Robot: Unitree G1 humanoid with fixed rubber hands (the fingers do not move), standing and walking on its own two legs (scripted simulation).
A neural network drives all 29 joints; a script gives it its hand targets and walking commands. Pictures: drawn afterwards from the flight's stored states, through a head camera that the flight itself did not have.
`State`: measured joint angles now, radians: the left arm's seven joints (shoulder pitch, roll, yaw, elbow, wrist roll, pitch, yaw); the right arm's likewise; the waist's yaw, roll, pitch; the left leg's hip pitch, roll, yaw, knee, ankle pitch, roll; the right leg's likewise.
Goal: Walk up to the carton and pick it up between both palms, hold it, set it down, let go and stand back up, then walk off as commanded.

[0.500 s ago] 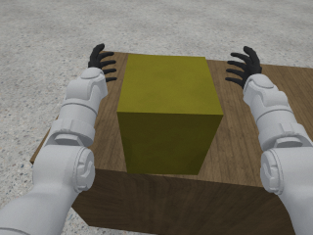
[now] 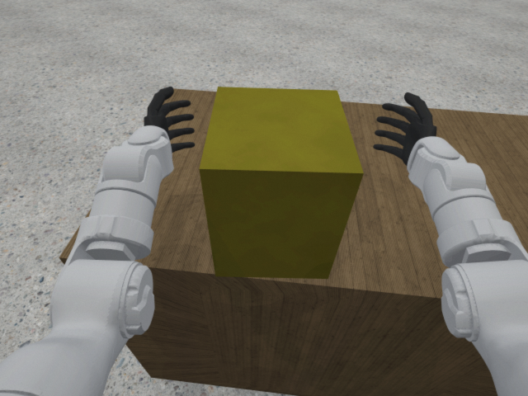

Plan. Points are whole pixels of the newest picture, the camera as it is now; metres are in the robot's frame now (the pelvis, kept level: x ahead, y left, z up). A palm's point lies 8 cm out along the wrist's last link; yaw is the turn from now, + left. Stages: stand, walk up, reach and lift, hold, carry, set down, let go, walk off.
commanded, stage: set down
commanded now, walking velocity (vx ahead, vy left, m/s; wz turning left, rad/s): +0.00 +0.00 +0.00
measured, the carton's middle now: (274, 186) +0.44 +0.01 +0.10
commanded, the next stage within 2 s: none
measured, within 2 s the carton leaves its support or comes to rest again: neither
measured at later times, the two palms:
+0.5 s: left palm (132, 210) +0.34 +0.22 +0.13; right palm (417, 213) +0.36 -0.20 +0.13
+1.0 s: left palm (132, 259) +0.29 +0.21 +0.08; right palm (427, 274) +0.29 -0.21 +0.08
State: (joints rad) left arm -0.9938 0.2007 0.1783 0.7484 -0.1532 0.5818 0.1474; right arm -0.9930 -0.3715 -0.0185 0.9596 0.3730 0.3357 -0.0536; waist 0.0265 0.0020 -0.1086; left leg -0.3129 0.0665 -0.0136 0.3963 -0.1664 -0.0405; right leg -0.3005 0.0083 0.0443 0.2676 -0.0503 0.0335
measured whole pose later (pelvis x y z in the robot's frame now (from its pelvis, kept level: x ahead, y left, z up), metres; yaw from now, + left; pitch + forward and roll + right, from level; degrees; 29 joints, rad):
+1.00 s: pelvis +0.02 -0.01 +0.00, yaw +0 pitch +0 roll -1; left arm -0.06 0.20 0.10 -0.07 -0.16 0.55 0.08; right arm 0.02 -0.26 -0.02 -0.03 0.37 0.30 -0.08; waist 0.01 -0.01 -0.02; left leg -0.16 0.07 -0.01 0.35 -0.18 -0.04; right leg -0.18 0.01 0.04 0.28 -0.10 0.02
